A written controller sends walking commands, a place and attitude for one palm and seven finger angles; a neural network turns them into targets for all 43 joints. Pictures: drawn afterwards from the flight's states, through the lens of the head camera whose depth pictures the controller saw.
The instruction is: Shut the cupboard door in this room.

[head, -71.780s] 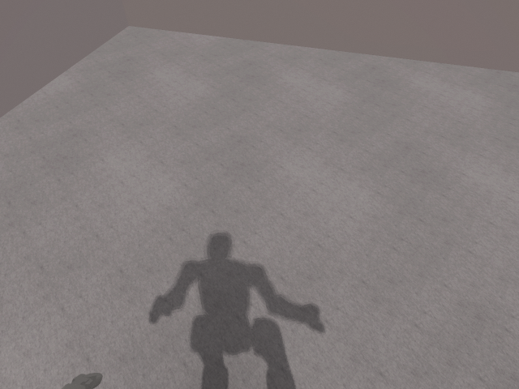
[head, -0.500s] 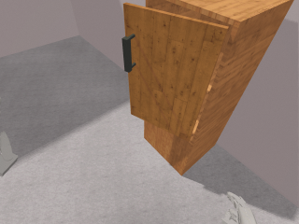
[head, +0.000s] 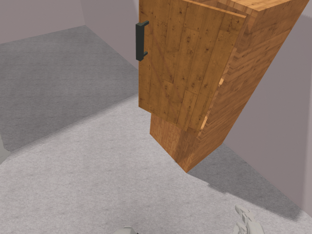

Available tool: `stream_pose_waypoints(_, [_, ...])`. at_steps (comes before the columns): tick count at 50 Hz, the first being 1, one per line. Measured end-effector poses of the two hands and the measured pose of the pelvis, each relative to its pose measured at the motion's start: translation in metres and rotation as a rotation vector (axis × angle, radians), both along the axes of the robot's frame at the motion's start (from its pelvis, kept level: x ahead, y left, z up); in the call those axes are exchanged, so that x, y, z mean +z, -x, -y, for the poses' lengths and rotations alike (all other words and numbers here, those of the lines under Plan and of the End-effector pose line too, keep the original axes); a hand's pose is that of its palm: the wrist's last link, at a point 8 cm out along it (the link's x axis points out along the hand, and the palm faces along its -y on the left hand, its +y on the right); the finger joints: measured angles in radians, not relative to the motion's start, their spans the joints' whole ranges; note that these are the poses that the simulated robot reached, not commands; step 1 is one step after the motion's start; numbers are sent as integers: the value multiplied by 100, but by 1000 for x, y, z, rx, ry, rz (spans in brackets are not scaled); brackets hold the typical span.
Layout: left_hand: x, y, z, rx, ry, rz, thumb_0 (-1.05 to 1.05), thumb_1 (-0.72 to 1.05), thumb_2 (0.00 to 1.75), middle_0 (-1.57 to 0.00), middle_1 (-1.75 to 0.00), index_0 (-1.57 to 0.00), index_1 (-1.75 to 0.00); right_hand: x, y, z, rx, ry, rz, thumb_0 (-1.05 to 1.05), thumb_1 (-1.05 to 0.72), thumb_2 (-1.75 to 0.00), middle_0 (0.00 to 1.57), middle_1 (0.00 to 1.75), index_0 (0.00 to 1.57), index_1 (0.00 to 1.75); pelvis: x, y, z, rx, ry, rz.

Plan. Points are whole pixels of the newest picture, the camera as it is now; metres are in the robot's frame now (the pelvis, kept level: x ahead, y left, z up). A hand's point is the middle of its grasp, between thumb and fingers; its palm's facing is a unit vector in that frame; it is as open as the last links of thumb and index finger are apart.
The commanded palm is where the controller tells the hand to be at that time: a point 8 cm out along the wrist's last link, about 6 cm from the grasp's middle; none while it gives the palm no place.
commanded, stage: step back with the hand held close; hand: left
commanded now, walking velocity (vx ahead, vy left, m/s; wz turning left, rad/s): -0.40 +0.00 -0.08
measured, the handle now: (142, 41) +0.78 +0.08 +0.11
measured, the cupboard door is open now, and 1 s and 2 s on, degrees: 19 19 19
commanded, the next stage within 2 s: stop stepping back and stand still in 0.84 s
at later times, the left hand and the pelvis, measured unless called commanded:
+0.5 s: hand out of the picture +0.15 +0.30 +0.19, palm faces +0.43 -0.81 -0.40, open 7.4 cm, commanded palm +0.08 +0.33 +0.20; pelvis -0.06 +0.03 +0.02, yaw -1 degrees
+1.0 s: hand out of the picture +0.05 +0.33 +0.19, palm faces +0.36 -0.87 -0.35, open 7.4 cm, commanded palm +0.01 +0.37 +0.20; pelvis -0.16 +0.09 +0.00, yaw -7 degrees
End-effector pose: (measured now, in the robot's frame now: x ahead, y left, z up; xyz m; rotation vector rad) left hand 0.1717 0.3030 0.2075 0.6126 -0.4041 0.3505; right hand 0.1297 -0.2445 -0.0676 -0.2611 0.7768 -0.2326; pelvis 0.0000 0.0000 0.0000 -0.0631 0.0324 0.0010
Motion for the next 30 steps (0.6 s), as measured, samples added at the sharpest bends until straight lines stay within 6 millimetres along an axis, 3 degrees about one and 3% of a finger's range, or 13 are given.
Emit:
stream_pose_waypoints(11, [-6,41,12,-5,99,-26,2,89,90,-21,-30,-22,-30,12,2,-8,56,-17,39,2,-90,-90,20,30,21,30,8,30,3,-6,-13,6])
stream_pose_waypoints(17, [-6,49,-10,-4,98,10,2,89,90,-21,-30,-22,-30,18,17,-15,26,27,27,1,-90,-90,20,30,21,30,7,38,-14,9,1,6])
stream_pose_waypoints(23, [-3,59,-39,17,86,-15,2,89,90,-21,-30,-22,-30,25,36,-33,26,25,32,1,-90,-90,20,30,21,30,14,58,-27,0,50,-6])
stream_pose_waypoints(30, [-1,80,-28,-59,132,-10,2,89,90,-21,-30,-21,-30,28,57,-54,61,-11,63,1,-90,-90,20,30,21,30,16,84,-33,-85,24,-54])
